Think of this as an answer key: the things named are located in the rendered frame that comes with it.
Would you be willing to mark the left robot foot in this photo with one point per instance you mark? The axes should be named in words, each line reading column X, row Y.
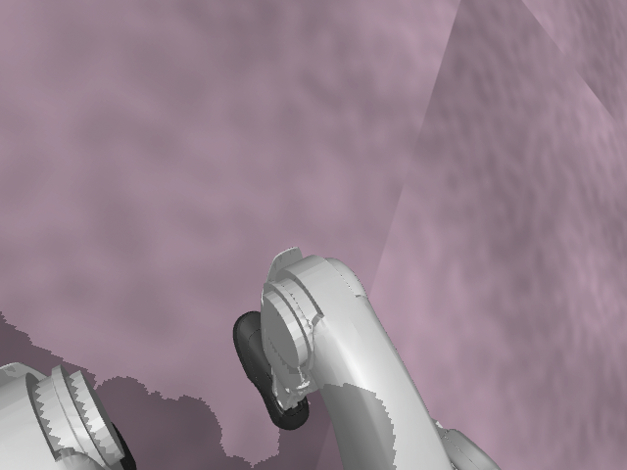
column 127, row 462

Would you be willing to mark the right robot foot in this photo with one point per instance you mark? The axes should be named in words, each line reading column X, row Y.
column 247, row 338

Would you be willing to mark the right robot hand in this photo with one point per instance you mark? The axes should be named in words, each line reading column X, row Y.
column 463, row 452

